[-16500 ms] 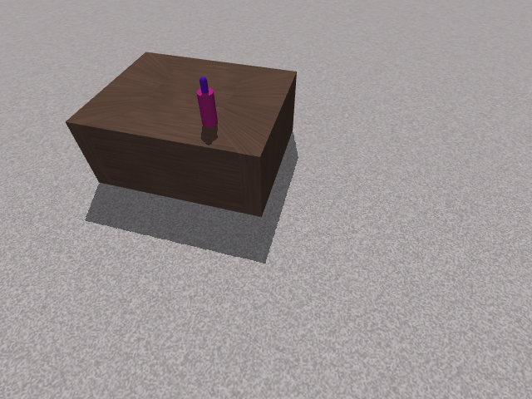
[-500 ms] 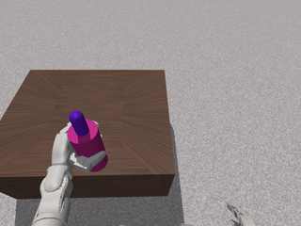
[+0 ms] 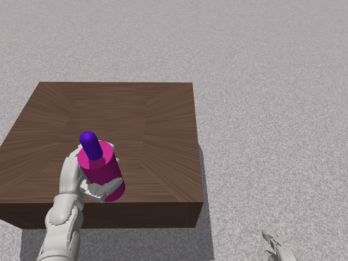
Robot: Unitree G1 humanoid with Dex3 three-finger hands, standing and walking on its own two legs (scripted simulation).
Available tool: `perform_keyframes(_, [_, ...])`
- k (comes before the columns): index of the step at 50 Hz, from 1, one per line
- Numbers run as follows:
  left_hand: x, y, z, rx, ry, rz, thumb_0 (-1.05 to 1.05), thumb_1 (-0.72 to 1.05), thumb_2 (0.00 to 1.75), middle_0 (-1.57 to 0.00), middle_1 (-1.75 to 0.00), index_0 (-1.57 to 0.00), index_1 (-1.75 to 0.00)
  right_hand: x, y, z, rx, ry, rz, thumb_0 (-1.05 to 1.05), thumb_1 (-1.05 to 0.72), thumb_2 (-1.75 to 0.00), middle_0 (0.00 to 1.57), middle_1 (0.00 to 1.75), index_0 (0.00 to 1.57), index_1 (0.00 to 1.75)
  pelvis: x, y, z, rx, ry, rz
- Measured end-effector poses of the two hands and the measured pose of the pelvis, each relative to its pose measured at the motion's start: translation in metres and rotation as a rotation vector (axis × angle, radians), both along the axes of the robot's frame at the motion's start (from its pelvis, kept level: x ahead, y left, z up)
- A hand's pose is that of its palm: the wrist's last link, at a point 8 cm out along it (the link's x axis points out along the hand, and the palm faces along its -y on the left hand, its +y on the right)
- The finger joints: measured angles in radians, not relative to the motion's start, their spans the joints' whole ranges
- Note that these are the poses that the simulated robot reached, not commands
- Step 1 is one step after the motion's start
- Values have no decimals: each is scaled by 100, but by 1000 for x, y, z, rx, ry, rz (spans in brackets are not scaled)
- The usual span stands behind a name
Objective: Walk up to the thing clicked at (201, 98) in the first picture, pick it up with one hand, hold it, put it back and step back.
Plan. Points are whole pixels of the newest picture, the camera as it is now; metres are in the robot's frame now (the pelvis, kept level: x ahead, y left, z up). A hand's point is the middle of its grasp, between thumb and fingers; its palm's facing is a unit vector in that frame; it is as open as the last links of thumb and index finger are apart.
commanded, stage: hold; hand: left
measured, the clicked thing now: (100, 166) +0.31 +0.17 +0.06
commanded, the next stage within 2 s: crouch in 1.48 s
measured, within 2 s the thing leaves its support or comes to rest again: neither
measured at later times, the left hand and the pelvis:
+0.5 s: hand (105, 166) +0.32 +0.17 +0.04, palm faces +0.00 -1.00 +0.00, open 9.8 cm; pelvis +0.00 +0.00 +0.00, yaw +0 degrees
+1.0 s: hand (106, 164) +0.32 +0.16 +0.04, palm faces +0.00 -1.00 +0.00, open 9.8 cm; pelvis +0.00 +0.00 +0.00, yaw +0 degrees
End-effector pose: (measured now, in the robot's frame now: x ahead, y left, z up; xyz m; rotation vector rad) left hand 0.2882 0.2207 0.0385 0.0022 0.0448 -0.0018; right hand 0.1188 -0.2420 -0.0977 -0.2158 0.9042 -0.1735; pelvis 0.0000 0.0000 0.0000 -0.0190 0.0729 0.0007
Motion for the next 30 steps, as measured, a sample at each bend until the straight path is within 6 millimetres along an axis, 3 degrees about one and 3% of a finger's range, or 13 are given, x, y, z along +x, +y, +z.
perform_keyframes(30, [13,-3,2,-1,6,-9,-1,-37,114,-74,-104,-73,-105,-4,-5,-1,-4,17,-9,1,-91,-90,21,30,20,30,5,-2,1,2,6,0])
